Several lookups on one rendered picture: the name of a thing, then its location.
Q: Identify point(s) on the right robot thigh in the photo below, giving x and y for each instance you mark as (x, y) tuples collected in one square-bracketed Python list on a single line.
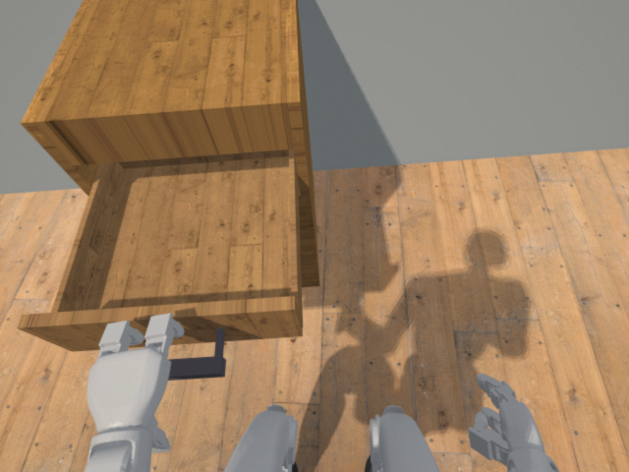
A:
[(398, 445)]

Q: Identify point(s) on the robot left forearm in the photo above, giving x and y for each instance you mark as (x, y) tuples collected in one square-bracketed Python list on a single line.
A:
[(125, 449)]

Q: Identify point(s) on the handle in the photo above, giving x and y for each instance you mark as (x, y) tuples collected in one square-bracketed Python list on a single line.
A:
[(201, 367)]

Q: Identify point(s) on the left robot thigh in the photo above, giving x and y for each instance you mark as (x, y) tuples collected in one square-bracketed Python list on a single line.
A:
[(268, 444)]

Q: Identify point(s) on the left robot hand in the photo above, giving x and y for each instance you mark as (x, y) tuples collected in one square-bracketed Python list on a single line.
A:
[(125, 387)]

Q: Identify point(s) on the drawer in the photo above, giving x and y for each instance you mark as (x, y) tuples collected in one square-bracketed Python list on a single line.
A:
[(214, 240)]

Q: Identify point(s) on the right robot hand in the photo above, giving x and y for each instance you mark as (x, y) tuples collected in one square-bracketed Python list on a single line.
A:
[(512, 428)]

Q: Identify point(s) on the robot thigh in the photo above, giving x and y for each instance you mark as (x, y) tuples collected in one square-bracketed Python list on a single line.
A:
[(398, 445), (268, 444)]

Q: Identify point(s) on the cabinet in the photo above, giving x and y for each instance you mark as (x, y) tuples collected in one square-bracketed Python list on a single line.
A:
[(153, 79)]

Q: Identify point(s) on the robot right forearm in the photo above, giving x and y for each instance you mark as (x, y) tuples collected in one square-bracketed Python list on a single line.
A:
[(530, 460)]

